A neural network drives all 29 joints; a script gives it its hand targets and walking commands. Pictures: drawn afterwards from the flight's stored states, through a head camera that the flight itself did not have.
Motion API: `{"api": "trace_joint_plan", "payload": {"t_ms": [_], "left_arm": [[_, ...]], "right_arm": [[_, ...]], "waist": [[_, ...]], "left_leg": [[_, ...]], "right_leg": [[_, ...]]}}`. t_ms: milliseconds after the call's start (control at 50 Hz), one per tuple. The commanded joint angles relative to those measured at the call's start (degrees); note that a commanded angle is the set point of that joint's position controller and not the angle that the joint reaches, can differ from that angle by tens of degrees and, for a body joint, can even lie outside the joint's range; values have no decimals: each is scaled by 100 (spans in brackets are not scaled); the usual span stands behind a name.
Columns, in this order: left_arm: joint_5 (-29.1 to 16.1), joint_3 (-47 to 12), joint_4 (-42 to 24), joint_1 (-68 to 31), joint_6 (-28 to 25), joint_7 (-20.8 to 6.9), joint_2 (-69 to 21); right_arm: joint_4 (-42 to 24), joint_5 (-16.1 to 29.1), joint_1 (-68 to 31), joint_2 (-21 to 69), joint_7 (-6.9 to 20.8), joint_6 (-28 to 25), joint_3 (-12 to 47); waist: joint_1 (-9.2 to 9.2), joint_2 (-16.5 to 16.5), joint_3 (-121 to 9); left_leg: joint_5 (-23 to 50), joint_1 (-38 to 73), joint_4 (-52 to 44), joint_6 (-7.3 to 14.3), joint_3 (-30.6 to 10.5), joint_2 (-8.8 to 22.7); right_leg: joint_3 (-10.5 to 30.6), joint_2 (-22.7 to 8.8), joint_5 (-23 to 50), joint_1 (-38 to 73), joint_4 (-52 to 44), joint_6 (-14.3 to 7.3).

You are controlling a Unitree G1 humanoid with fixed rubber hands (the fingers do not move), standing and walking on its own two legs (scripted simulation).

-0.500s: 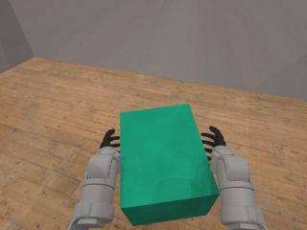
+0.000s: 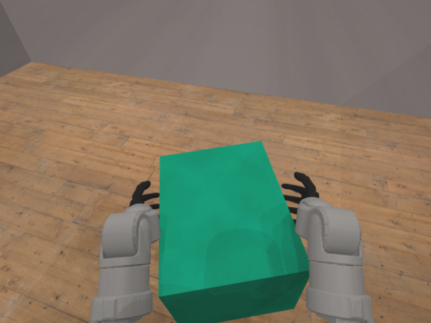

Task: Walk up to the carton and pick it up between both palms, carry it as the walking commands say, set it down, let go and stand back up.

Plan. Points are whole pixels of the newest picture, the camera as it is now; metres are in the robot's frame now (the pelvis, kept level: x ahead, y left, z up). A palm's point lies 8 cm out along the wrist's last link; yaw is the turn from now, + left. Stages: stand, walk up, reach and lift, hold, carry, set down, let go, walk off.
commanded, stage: carry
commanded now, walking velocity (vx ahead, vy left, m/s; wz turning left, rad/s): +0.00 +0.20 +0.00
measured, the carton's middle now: (224, 229) +0.31 +0.02 +0.01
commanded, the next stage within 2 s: none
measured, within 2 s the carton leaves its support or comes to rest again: neither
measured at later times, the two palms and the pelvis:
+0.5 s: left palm (63, 253) +0.22 +0.28 +0.08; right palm (238, 220) +0.27 -0.01 +0.10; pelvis -0.04 +0.08 +0.01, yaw +5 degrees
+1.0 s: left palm out of the picture +0.15 +0.34 +0.09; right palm (200, 276) +0.18 +0.05 +0.10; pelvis -0.13 +0.16 +0.01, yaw +3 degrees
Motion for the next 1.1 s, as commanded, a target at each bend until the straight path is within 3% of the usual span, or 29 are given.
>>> {"api": "trace_joint_plan", "payload": {"t_ms": [0,20,40,80,120,160,260,300,340,360,380,400,440,460,520,540,560,580,600,660,680,700,720,780,860,1000,1040,1060,1080], "left_arm": [[-2303,-3721,-454,-3778,-23,-3042,-5972],[-2239,-3679,-293,-3606,-75,-3061,-6121],[-2146,-3587,-209,-3510,-107,-3063,-6146],[-2047,-3667,-464,-3697,-153,-2992,-6157],[-2061,-3665,-555,-3803,-189,-2949,-6137],[-2033,-3505,-503,-3634,-183,-2950,-5963],[-1975,-3496,-485,-3417,-203,-2997,-5753],[-1961,-3515,-526,-3308,-223,-3017,-5677],[-1977,-3650,-577,-3326,-210,-3029,-5776],[-1984,-3737,-663,-3429,-191,-3042,-5747],[-2098,-3890,-893,-3706,-222,-3039,-5826],[-2303,-4105,-1070,-3956,-232,-3042,-5940],[-2485,-4360,-1474,-4261,-275,-3052,-6086],[-2524,-4384,-1618,-4343,-272,-3022,-6042],[-2593,-4307,-1588,-4191,-210,-3044,-5922],[-2514,-4242,-1442,-3925,-177,-3058,-5823],[-2404,-4142,-1216,-3699,-154,-3066,-5759],[-2271,-4067,-1046,-3350,-190,-3053,-5803],[-2183,-4023,-903,-3146,-230,-3061,-5910],[-2153,-4036,-972,-3348,-264,-3045,-6038],[-2148,-4112,-1048,-3359,-230,-3022,-6032],[-2055,-4073,-995,-3360,-208,-2991,-5990],[-2062,-4089,-1095,-3533,-210,-2971,-5980],[-2193,-4193,-1197,-3671,-208,-2950,-6025],[-2195,-4102,-996,-3555,-155,-2968,-5906],[-2224,-3893,-657,-3512,-159,-2985,-5892],[-2275,-3901,-629,-3466,-208,-3025,-5902],[-2311,-3922,-648,-3433,-253,-3059,-5927],[-2316,-3959,-611,-3404,-291,-3081,-5977]], "right_arm": [[-551,2525,-3331,5834,2170,-2,3739],[-657,2478,-3379,5876,2228,-1,3872],[-607,2554,-3469,5929,2259,6,4001],[-757,2756,-3768,5984,2320,-47,4151],[-752,2752,-3690,5940,2310,-64,4177],[-393,2627,-3267,5934,2266,-12,4099],[-303,2559,-2950,5909,2207,-54,4109],[-243,2498,-2731,5887,2180,-73,4127],[-348,2408,-2767,5840,2171,-115,4050],[-328,2379,-2648,5864,2196,-158,4053],[-494,2355,-2792,5847,2163,-248,3943],[-544,2319,-2816,5924,2153,-281,3841],[-680,2250,-2599,6002,2133,-317,3762],[-567,2210,-2482,5995,2137,-317,3619],[-648,2064,-2238,5826,2053,-328,3517],[-729,2028,-2211,5691,2049,-341,3559],[-675,1997,-2284,5608,2040,-322,3545],[-662,2095,-2196,5728,2087,-277,3699],[-966,2205,-2434,5682,2114,-301,3940],[-1437,2480,-3144,5766,2161,-334,4249],[-1351,2502,-3004,5779,2198,-308,4240],[-1236,2510,-2909,5739,2230,-279,4211],[-992,2464,-2740,5795,2246,-246,4075],[-707,2402,-2320,5794,2297,-170,3951],[-611,2304,-2374,5711,2282,-192,3840],[-450,2294,-2438,5772,2247,-197,3866],[-439,2306,-2423,5788,2228,-213,3960],[-495,2306,-2458,5788,2224,-233,4006],[-729,2356,-2616,5801,2226,-266,4150]], "waist": [[65,-1623,-1998],[69,-1929,-1746],[60,-1556,-1559],[37,-397,-1306],[27,-792,-1550],[45,-1314,-1600],[65,-1864,-1734],[2,-2082,-1852],[-56,-802,-2245],[-54,346,-2189],[-91,1319,-2194],[-154,1786,-2299],[-127,1446,-2027],[-113,1621,-2104],[-41,1254,-2530],[-47,747,-2587],[-27,-64,-2574],[-34,-1268,-2511],[-50,-1948,-2452],[-111,-1269,-2070],[-103,22,-2013],[-142,1237,-1875],[-148,1367,-1993],[-98,560,-1914],[-118,556,-2059],[-84,651,-2319],[6,462,-2350],[7,289,-2497],[0,-173,-2390]], "left_leg": [[-1234,-1069,588,-401,-455,385],[-1588,-1532,1592,-503,-464,475],[-1314,-1174,2322,-500,-936,602],[-898,-1021,2232,-577,-800,572],[-972,-814,1860,-640,-409,484],[-1113,-597,1552,-699,-137,394],[-1410,150,-83,-634,293,231],[-780,791,-1056,-597,494,176],[251,2045,-1804,-382,-220,849],[2210,2616,-1758,-96,-1201,1791],[4339,3001,-1097,360,-1486,2157],[5006,3031,-818,607,-1149,1892],[4954,3143,-694,466,-760,1603],[4784,3090,-595,427,-645,1501],[3408,2526,-261,143,-261,1227],[2855,1975,23,25,-233,1097],[1415,995,437,-260,-123,836],[-1078,703,465,-397,86,409],[-1519,551,312,-331,-110,490],[-184,1523,-1076,-214,-124,626],[902,2056,-1661,-37,-898,1236],[2062,2548,-1924,375,-2085,2218],[2204,2605,-1810,676,-1878,2125],[2426,2781,-1615,595,-1469,1922],[1704,2727,-1833,643,-1466,1985],[2207,2829,-1883,706,-1607,2225],[2057,2539,-1934,340,-1317,2090],[1798,2186,-1939,41,-1146,1907],[1766,1740,-1633,-273,-807,1564]], "right_leg": [[2790,-2256,869,2838,-2821,-730],[3362,-3159,1101,2257,-3001,-1342],[3211,-2915,813,1696,-3018,-1332],[2170,-2263,2241,1646,-2664,-905],[1469,-1970,3698,1903,-2249,-809],[1200,-1840,3704,2060,-2241,-773],[986,-1697,4239,2284,-1916,-570],[848,-1709,4315,2217,-1709,-345],[470,-1332,3701,1466,-834,86],[238,-981,1935,455,-276,262],[-215,-473,218,-391,-45,422],[-274,-259,-1001,-408,180,336],[-189,-194,-591,-585,168,185],[-177,-181,-157,-477,-167,139],[-7,-566,1702,876,-1642,37],[405,-893,2673,1504,-1773,-59],[1358,-1608,4722,2263,-1656,-334],[1895,-2167,5436,2383,-1647,-807],[2033,-2354,5347,2438,-1728,-930],[698,-1569,3138,1269,-1358,-203],[121,-967,1687,515,-638,73],[-401,-331,-478,-600,357,283],[-264,-173,-1311,-670,1046,201],[23,-140,-854,-926,1596,128],[92,-90,-599,-743,1447,83],[124,35,-494,324,-626,-243],[-47,-54,500,1185,-1958,-244],[208,-298,666,1823,-2283,-288],[914,-814,707,2048,-2303,-459]]}}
